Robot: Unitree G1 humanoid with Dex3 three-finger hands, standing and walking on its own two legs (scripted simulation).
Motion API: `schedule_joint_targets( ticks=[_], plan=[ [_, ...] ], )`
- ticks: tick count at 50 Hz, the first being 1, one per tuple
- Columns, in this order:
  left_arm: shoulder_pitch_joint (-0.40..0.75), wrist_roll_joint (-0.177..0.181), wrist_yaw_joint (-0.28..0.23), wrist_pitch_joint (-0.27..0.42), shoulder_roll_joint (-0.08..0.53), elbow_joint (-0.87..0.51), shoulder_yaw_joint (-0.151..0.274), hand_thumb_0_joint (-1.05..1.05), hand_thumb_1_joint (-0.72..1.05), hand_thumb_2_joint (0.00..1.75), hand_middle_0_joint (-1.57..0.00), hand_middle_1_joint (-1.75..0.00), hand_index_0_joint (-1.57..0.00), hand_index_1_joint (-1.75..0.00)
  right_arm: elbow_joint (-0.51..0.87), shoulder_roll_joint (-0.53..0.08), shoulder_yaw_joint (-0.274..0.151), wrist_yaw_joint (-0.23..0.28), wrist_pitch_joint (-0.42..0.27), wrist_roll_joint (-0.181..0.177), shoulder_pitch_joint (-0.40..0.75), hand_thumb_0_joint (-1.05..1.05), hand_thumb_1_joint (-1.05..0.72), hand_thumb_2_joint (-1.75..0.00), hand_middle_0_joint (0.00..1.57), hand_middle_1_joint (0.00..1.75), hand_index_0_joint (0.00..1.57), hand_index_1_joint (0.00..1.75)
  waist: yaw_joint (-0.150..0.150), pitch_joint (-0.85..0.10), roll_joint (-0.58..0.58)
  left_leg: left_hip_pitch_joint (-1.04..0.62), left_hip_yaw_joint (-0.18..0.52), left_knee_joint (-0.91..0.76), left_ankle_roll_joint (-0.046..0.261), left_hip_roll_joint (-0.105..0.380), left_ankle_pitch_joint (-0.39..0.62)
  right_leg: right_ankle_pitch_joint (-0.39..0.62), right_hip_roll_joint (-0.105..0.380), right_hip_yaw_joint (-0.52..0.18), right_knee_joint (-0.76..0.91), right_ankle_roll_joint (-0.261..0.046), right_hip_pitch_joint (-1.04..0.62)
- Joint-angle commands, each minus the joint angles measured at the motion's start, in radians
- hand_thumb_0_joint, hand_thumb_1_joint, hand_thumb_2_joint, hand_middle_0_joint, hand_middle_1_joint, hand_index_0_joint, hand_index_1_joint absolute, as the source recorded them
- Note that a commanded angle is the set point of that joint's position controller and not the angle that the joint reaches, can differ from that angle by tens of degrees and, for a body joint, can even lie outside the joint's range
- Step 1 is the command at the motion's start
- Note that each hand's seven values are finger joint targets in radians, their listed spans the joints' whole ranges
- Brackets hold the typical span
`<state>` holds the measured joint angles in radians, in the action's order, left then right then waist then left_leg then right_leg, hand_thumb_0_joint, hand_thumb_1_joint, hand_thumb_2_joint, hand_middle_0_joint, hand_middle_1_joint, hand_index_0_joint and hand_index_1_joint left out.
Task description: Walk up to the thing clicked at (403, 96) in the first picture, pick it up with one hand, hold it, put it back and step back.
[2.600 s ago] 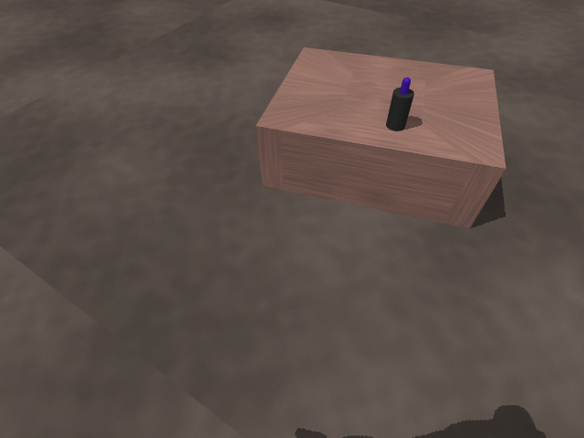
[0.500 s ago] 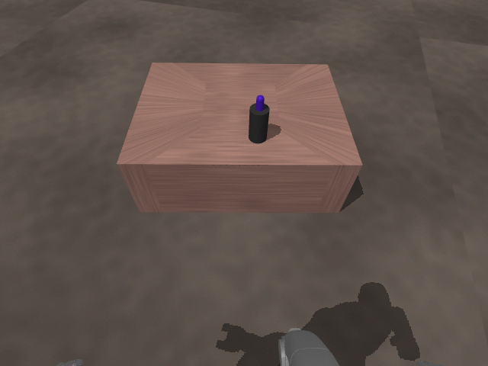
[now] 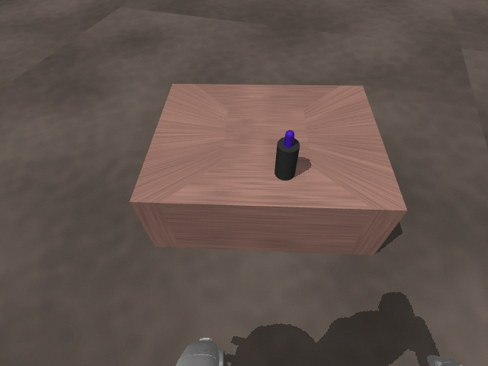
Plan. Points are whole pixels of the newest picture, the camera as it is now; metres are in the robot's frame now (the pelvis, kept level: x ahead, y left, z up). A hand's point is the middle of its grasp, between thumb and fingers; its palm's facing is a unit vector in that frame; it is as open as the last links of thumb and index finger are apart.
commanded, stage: walk up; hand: right
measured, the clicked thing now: (287, 153) +0.82 -0.10 -0.29
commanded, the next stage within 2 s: none
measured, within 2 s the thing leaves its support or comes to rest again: neither
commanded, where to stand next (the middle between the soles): +0.35 +0.07 m, yaw -1 degrees
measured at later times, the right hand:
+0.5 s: hand (385, 334) +0.19 -0.24 -0.16, palm faces -0.02 +0.94 -0.33, open 7.4 cm
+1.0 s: hand (342, 247) +0.37 -0.18 -0.14, palm faces +0.00 +0.91 -0.42, open 7.4 cm
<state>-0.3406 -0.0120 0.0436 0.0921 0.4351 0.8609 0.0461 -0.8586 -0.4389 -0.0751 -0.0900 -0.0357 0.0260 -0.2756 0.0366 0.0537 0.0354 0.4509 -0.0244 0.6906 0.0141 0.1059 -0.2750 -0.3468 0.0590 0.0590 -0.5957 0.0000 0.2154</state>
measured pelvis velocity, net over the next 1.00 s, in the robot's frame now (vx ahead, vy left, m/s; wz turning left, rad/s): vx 0.28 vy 0.09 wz -0.06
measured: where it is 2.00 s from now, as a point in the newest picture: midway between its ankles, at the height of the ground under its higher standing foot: (236, 329)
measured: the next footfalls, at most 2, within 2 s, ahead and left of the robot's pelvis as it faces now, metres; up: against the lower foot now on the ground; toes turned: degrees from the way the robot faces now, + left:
left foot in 0.02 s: +0.15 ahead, +0.15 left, +0.00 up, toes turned +5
right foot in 0.40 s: +0.27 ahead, -0.09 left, +0.00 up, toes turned -6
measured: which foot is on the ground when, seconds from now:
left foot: up 0.00-0.00, down 0.02-0.42, up 0.44-0.74, down 0.76-1.00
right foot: down 0.00-0.04, up 0.06-0.38, down 0.40-0.76, up 0.78-1.00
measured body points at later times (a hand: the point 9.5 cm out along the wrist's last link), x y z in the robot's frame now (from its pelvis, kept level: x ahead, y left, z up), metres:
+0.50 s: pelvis +0.17 +0.03 -0.01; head +0.19 +0.01 +0.44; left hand +0.27 +0.35 -0.09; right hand +0.20 -0.29 -0.14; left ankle +0.13 +0.15 -0.68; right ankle +0.23 -0.08 -0.73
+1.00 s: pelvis +0.28 +0.09 -0.01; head +0.32 +0.10 +0.44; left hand +0.35 +0.41 -0.14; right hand +0.37 -0.23 -0.11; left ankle +0.35 +0.20 -0.73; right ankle +0.30 -0.05 -0.72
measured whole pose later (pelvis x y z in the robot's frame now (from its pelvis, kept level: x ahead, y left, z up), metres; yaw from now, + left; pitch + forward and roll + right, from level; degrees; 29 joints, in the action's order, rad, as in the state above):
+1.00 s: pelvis +0.28 +0.09 -0.01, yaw -4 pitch -2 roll +0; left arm -0.24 0.00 0.01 0.01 0.42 0.97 0.04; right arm -0.90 -0.39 -0.01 0.00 -0.05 0.01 -0.19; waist 0.01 0.10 -0.04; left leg 0.38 -0.09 0.70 0.02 0.06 -0.28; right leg -0.43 0.05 0.02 -0.78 -0.03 0.37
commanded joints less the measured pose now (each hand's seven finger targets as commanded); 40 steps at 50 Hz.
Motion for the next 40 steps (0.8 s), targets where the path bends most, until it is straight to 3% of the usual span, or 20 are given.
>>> schedule_joint_targets(
  ticks=[1, 2, 3, 4, 7, 9, 13, 18, 19, 20, 21, 22, 27, 30, 33, 36, 37, 38, 39, 40],
  plan=[
    [0.080, -0.011, -0.022, 0.010, 0.217, -0.082, 0.056, 0.00, 0.90, 0.90, -0.20, -0.30, -0.20, -0.30, 0.004, -0.217, -0.097, 0.021, -0.039, 0.002, -0.195, 0.00, -0.90, -0.90, 0.20, 0.30, 0.20, 0.30, -0.149, -0.074, 0.035, -0.492, -0.037, -0.117, 0.021, -0.064, -0.066, -0.129, 0.099, -0.085, -0.078, -0.125, 0.376],
    [0.052, -0.003, -0.020, 0.010, 0.131, -0.084, 0.032, 0.00, 0.90, 0.90, -0.20, -0.30, -0.20, -0.30, -0.002, -0.297, -0.114, 0.034, -0.047, 0.015, -0.268, 0.00, -0.90, -0.90, 0.20, 0.30, 0.20, 0.30, -0.177, -0.067, 0.291, -0.519, 0.313, -0.325, 0.088, 0.134, -0.366, -0.089, -0.024, 0.021, -0.452, -0.063, 0.497],
    [0.059, 0.009, -0.033, 0.004, 0.168, -0.081, 0.042, 0.00, 0.90, 0.90, -0.20, -0.30, -0.20, -0.30, 0.037, -0.352, -0.115, 0.037, -0.054, -0.002, -0.227, 0.00, -0.90, -0.90, 0.20, 0.30, 0.20, 0.30, -0.155, -0.016, 0.270, -0.438, 0.697, -0.513, 0.188, 0.317, -0.501, -0.185, -0.090, -0.054, -0.583, -0.053, 0.600],
    [0.083, 0.003, -0.044, 0.004, 0.239, -0.065, 0.050, 0.00, 0.90, 0.90, -0.20, -0.30, -0.20, -0.30, 0.048, -0.352, -0.113, 0.039, -0.049, -0.024, -0.161, 0.00, -0.90, -0.90, 0.20, 0.30, 0.20, 0.30, -0.121, 0.040, 0.140, -0.339, 0.692, -0.499, 0.260, 0.348, -0.502, -0.165, -0.022, -0.133, -0.633, -0.058, 0.584],
    [0.009, 0.017, -0.029, 0.009, 0.230, 0.003, 0.054, 0.00, 0.90, 0.90, -0.20, -0.30, -0.20, -0.30, 0.073, -0.252, -0.069, 0.053, -0.056, -0.021, -0.065, 0.00, -0.90, -0.90, 0.20, 0.30, 0.20, 0.30, -0.054, 0.039, 0.090, -0.287, 0.338, -0.403, 0.204, 0.216, -0.085, -0.034, 0.045, -0.126, -0.508, -0.046, 0.470],
    [-0.008, 0.017, -0.016, 0.003, 0.199, 0.011, 0.048, 0.00, 0.90, 0.90, -0.20, -0.30, -0.20, -0.30, 0.068, -0.255, -0.064, 0.052, -0.058, -0.018, -0.057, 0.00, -0.90, -0.90, 0.20, 0.30, 0.20, 0.30, -0.046, 0.015, 0.143, -0.259, 0.215, -0.379, 0.215, 0.186, 0.088, -0.037, 0.046, -0.065, -0.368, -0.022, 0.369],
    [0.066, 0.009, 0.001, -0.002, 0.173, -0.032, 0.054, 0.00, 0.90, 0.90, -0.20, -0.30, -0.20, -0.30, 0.086, -0.261, -0.060, 0.049, -0.057, -0.013, -0.076, 0.00, -0.90, -0.90, 0.20, 0.30, 0.20, 0.30, -0.064, 0.009, 0.151, -0.241, 0.166, -0.379, 0.230, 0.180, 0.122, 0.035, 0.027, -0.020, -0.187, -0.021, 0.273],
    [-0.003, 0.003, -0.007, 0.007, 0.162, -0.007, 0.067, 0.00, 0.90, 0.90, -0.20, -0.30, -0.20, -0.30, 0.119, -0.231, -0.048, 0.045, -0.033, -0.023, -0.030, 0.00, -0.90, -0.90, 0.20, 0.30, 0.20, 0.30, -0.002, -0.042, 0.058, -0.133, 0.060, -0.180, 0.157, 0.110, 0.111, 0.174, -0.069, 0.060, 0.031, -0.035, -0.030],
    [-0.067, 0.001, -0.018, 0.012, 0.196, 0.011, 0.081, 0.00, 0.90, 0.90, -0.20, -0.30, -0.20, -0.30, 0.129, -0.188, -0.032, 0.046, -0.032, -0.027, -0.034, 0.00, -0.90, -0.90, 0.20, 0.30, 0.20, 0.30, 0.034, -0.078, -0.027, -0.054, 0.042, -0.055, 0.123, 0.077, 0.110, 0.141, -0.069, 0.009, 0.068, -0.055, -0.178],
    [-0.142, -0.007, -0.029, 0.021, 0.266, 0.016, 0.108, 0.00, 0.90, 0.90, -0.20, -0.30, -0.20, -0.30, 0.142, -0.129, -0.012, 0.046, -0.036, -0.031, -0.059, 0.00, -0.90, -0.90, 0.20, 0.30, 0.20, 0.30, 0.074, -0.114, -0.235, 0.096, -0.044, 0.227, 0.068, -0.028, 0.010, -0.037, 0.116, -0.278, 0.198, -0.112, -0.298],
    [-0.141, -0.002, -0.038, 0.029, 0.338, -0.018, 0.116, 0.00, 0.90, 0.90, -0.20, -0.30, -0.20, -0.30, 0.145, -0.120, -0.002, 0.049, -0.028, -0.025, -0.079, 0.00, -0.90, -0.90, 0.20, 0.30, 0.20, 0.30, 0.056, -0.102, -0.289, 0.263, -0.031, 0.398, 0.027, -0.125, -0.254, -0.168, 0.359, -0.694, 0.345, -0.220, -0.334],
    [-0.090, 0.013, -0.035, 0.023, 0.334, -0.027, 0.107, 0.00, 0.90, 0.90, -0.20, -0.30, -0.20, -0.30, 0.121, -0.212, -0.030, 0.062, -0.014, -0.015, -0.049, 0.00, -0.90, -0.90, 0.20, 0.30, 0.20, 0.30, 0.043, -0.075, -0.159, 0.262, 0.068, 0.467, 0.029, -0.057, -0.290, -0.181, 0.411, -0.740, 0.329, -0.306, -0.255],
    [0.024, 0.010, -0.038, 0.025, 0.263, -0.059, 0.083, 0.00, 0.90, 0.90, -0.20, -0.30, -0.20, -0.30, 0.050, -0.193, -0.039, 0.044, -0.011, -0.014, -0.102, 0.00, -0.90, -0.90, 0.20, 0.30, 0.20, 0.30, -0.025, 0.013, -0.182, 0.120, 0.067, 0.311, 0.003, 0.002, -0.115, 0.107, 0.226, -0.297, 0.286, -0.230, -0.013],
    [0.024, 0.003, -0.031, 0.023, 0.265, -0.072, 0.086, 0.00, 0.90, 0.90, -0.20, -0.30, -0.20, -0.30, 0.060, -0.172, -0.044, 0.025, -0.009, -0.007, -0.060, 0.00, -0.90, -0.90, 0.20, 0.30, 0.20, 0.30, -0.013, 0.014, -0.207, 0.048, 0.006, 0.155, -0.013, 0.000, -0.066, 0.008, 0.191, -0.216, 0.290, -0.232, 0.055],
    [0.065, -0.003, -0.032, 0.009, 0.251, -0.081, 0.069, 0.00, 0.90, 0.90, -0.20, -0.30, -0.20, -0.30, 0.046, -0.148, -0.039, 0.036, -0.019, -0.012, -0.023, 0.00, -0.90, -0.90, 0.20, 0.30, 0.20, 0.30, -0.017, 0.004, -0.216, -0.092, -0.041, 0.017, -0.020, -0.032, 0.019, 0.146, 0.171, -0.150, 0.210, -0.209, 0.145],
    [0.110, 0.005, -0.036, -0.022, 0.198, -0.085, 0.037, 0.00, 0.90, 0.90, -0.20, -0.30, -0.20, -0.30, -0.009, -0.147, -0.043, 0.065, -0.033, -0.012, -0.091, 0.00, -0.90, -0.90, 0.20, 0.30, 0.20, 0.30, -0.085, -0.053, -0.108, -0.342, -0.076, -0.108, -0.012, -0.094, 0.095, 0.136, 0.120, -0.083, -0.003, -0.147, 0.274],
    [0.089, 0.005, -0.038, -0.032, 0.142, -0.082, 0.017, 0.00, 0.90, 0.90, -0.20, -0.30, -0.20, -0.30, -0.022, -0.190, -0.051, 0.075, -0.037, -0.006, -0.124, 0.00, -0.90, -0.90, 0.20, 0.30, 0.20, 0.30, -0.098, -0.068, 0.030, -0.388, 0.032, -0.204, 0.012, -0.022, 0.029, 0.051, 0.069, -0.036, -0.138, -0.103, 0.322],
    [0.046, 0.013, -0.040, -0.040, 0.079, -0.086, -0.002, 0.00, 0.90, 0.90, -0.20, -0.30, -0.20, -0.30, -0.002, -0.275, -0.063, 0.082, -0.046, 0.004, -0.112, 0.00, -0.90, -0.90, 0.20, 0.30, 0.20, 0.30, -0.080, -0.067, 0.246, -0.373, 0.403, -0.353, 0.089, 0.222, -0.019, -0.132, -0.044, 0.004, -0.362, -0.036, 0.408],
    [0.005, 0.013, -0.056, -0.055, 0.167, -0.044, 0.023, 0.00, 0.90, 0.90, -0.20, -0.30, -0.20, -0.30, 0.022, -0.324, -0.069, 0.082, -0.045, -0.015, -0.072, 0.00, -0.90, -0.90, 0.20, 0.30, 0.20, 0.30, -0.072, -0.079, 0.157, -0.290, 0.566, -0.414, 0.210, 0.328, -0.145, -0.233, -0.039, -0.083, -0.430, -0.040, 0.357],
    [0.027, 0.011, -0.060, -0.058, 0.211, -0.018, 0.031, 0.00, 0.90, 0.90, -0.20, -0.30, -0.20, -0.30, 0.024, -0.303, -0.068, 0.085, -0.039, -0.019, -0.028, 0.00, -0.90, -0.90, 0.20, 0.30, 0.20, 0.30, -0.060, -0.032, 0.088, -0.234, 0.521, -0.398, 0.235, 0.306, -0.129, -0.222, -0.013, -0.115, -0.480, -0.038, 0.344]
  ],
)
